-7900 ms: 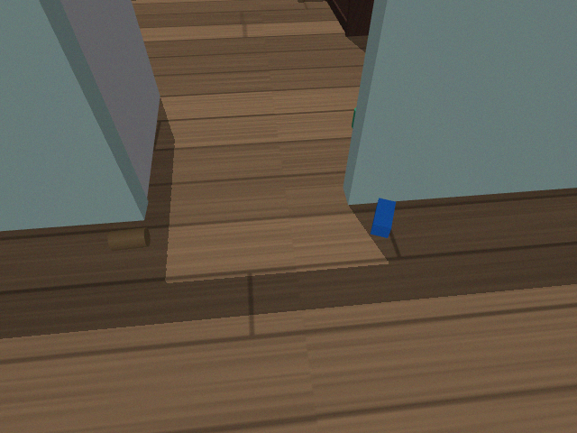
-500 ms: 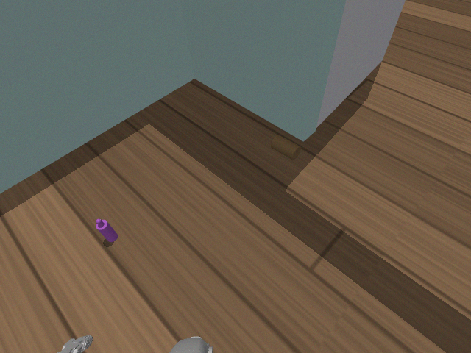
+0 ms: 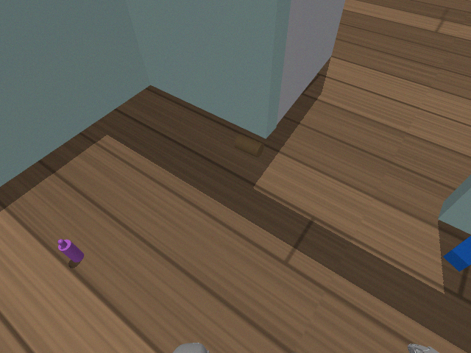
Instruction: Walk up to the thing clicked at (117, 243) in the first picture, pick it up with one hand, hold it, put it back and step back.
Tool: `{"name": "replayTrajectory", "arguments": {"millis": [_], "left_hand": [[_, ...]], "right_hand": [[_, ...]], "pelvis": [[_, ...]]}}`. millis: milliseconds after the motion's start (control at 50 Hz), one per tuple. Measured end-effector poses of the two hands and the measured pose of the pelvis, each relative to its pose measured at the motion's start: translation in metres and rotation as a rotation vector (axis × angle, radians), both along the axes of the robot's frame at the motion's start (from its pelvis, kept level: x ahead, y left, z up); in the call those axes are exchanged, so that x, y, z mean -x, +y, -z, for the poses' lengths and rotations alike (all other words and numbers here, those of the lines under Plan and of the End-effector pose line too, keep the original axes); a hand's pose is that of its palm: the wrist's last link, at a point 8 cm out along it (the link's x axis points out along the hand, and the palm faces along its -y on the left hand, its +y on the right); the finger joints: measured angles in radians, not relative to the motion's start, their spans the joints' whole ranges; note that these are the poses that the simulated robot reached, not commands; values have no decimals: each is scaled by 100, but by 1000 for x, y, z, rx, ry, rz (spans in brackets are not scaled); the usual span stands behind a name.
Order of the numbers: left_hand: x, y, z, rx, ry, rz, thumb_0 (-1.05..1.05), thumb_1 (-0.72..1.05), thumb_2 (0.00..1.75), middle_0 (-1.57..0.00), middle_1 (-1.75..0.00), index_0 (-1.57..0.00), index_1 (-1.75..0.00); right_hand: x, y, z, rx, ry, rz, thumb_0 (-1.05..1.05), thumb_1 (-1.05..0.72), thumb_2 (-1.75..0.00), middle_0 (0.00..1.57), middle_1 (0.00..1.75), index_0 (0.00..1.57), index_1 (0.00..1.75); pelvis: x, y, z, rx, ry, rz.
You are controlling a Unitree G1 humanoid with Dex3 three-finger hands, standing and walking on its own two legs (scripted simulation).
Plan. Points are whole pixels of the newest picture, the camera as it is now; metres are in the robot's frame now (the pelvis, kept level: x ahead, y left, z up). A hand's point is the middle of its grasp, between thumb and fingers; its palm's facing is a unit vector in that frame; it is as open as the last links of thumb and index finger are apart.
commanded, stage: walk up
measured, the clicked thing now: (249, 145) +1.23 -0.03 -0.71
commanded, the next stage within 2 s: stand in 0.80 s
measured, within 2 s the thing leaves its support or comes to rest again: neither
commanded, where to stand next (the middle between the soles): +0.07 +0.03 m, yaw -3 degrees
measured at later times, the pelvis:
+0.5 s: pelvis +0.00 +0.02 +0.02, yaw -4 degrees
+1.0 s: pelvis +0.01 +0.03 +0.03, yaw -4 degrees
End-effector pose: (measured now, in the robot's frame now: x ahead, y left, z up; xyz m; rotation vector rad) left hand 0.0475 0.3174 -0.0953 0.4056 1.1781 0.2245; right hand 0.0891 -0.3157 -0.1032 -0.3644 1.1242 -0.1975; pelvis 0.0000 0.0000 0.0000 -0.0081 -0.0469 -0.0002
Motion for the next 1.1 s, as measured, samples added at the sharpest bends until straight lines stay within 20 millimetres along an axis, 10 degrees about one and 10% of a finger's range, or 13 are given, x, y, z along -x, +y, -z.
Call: {"name": "replayTrajectory", "arguments": {"millis": [520, 1100], "left_hand": [[-78, -7, -10, 61, -64, 101, 0, 90, 89, -20, -30, -20, -30], [-63, -3, -7, 85, 25, 59, 0, 90, 89, -20, -30, -20, -30]], "right_hand": [[32, 32, -4, -65, 36, 122, 1, -91, -90, 20, 30, 20, 30], [28, 40, -13, -57, 87, 137, 1, -91, -90, 20, 30, 20, 30]], "pelvis": [[-1, 22, -19, -21, -5, 79], [-8, 27, -30, -11, 7, 64]]}}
